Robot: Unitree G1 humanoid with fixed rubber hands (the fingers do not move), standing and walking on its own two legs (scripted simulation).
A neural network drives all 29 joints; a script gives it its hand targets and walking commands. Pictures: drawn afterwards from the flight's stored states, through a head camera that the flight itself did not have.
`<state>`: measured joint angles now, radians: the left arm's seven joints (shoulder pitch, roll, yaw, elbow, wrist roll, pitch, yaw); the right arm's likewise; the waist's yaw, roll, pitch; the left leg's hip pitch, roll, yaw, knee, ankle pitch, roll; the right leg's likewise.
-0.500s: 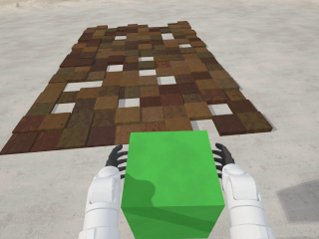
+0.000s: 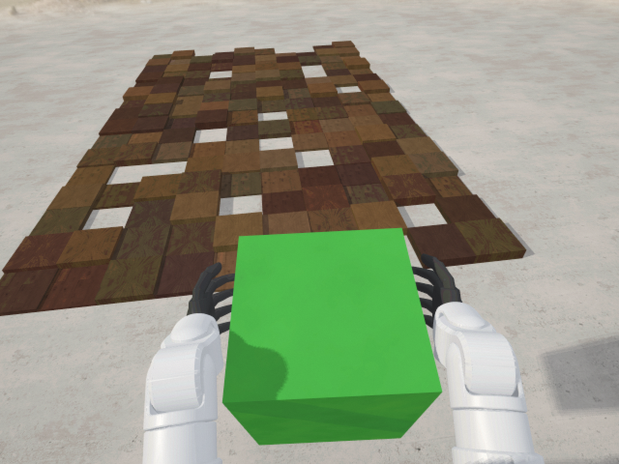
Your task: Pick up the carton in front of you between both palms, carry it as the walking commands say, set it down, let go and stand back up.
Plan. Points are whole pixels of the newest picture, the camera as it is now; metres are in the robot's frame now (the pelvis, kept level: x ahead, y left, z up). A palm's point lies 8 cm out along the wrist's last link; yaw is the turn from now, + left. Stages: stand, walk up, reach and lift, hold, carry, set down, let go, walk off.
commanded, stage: carry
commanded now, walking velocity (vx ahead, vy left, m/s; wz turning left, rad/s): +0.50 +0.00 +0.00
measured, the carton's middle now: (325, 344) +0.29 +0.01 +0.02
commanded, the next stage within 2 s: none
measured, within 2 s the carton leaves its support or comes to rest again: neither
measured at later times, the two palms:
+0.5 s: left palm (215, 218) +0.49 +0.18 +0.09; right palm (397, 221) +0.47 -0.12 +0.09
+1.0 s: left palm (249, 142) +0.79 +0.16 +0.08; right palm (375, 135) +0.83 -0.14 +0.07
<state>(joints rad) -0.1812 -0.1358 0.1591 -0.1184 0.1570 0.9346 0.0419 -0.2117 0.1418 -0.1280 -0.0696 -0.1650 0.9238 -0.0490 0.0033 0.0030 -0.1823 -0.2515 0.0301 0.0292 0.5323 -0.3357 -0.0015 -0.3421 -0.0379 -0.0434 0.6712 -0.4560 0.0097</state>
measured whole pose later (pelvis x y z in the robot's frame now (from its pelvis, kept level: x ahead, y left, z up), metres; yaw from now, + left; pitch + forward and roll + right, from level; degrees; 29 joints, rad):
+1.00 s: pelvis +0.58 -0.01 +0.01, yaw +4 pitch +4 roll +1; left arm 0.07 -0.13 0.05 -0.40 0.02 1.07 0.14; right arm 0.07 0.13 -0.05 -0.41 -0.04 1.08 -0.13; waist 0.04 0.00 -0.11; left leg -0.57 0.11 0.09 1.00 -0.23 0.01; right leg -0.22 -0.02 -0.25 0.35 -0.20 -0.08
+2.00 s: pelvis +1.27 +0.05 +0.05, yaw +3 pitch +6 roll +0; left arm -0.52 -0.13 0.23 -0.28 -0.06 1.04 0.22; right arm -0.50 0.14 -0.32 -0.31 -0.01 1.03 -0.22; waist 0.14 -0.01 0.08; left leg -0.71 0.02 -0.01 0.98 -0.29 0.05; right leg -0.32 0.02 -0.11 0.56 -0.35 -0.07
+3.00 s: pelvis +1.97 +0.11 +0.03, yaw +3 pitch +4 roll +0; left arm -0.36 -0.16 0.21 -0.10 0.04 0.97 0.19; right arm -0.35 0.15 -0.25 -0.13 -0.06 0.99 -0.21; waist 0.06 0.00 -0.09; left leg -0.65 0.06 0.09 0.63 -0.08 0.03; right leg -0.04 0.03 -0.10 0.35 -0.30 -0.08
